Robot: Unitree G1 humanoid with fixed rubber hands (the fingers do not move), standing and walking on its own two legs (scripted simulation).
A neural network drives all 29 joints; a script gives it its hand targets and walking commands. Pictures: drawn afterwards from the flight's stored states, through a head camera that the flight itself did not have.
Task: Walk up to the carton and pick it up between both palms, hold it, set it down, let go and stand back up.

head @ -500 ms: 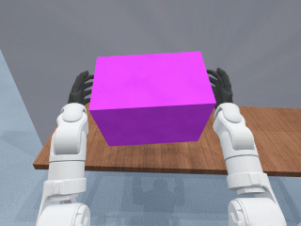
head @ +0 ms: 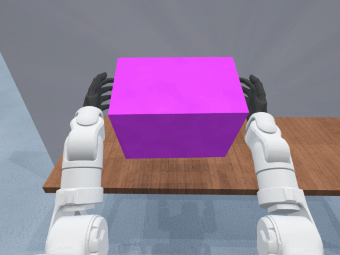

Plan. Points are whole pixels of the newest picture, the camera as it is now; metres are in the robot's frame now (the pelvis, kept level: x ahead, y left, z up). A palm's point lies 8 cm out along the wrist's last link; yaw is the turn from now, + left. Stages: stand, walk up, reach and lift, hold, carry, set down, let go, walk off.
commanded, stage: hold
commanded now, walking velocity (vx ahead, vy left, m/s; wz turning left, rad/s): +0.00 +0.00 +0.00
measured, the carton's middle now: (175, 111) +0.40 +0.00 +0.20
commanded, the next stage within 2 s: none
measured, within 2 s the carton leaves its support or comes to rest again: neither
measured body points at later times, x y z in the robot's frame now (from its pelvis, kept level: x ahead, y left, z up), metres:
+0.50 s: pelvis +0.01 +0.00 +0.00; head -0.07 -0.01 +0.44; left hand +0.34 +0.18 +0.24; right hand +0.37 -0.18 +0.22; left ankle -0.01 +0.12 -0.75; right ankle +0.03 -0.13 -0.75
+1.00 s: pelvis -0.01 +0.00 +0.00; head -0.09 +0.02 +0.44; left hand +0.32 +0.20 +0.24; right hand +0.35 -0.16 +0.25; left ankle -0.01 +0.12 -0.75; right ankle +0.03 -0.13 -0.75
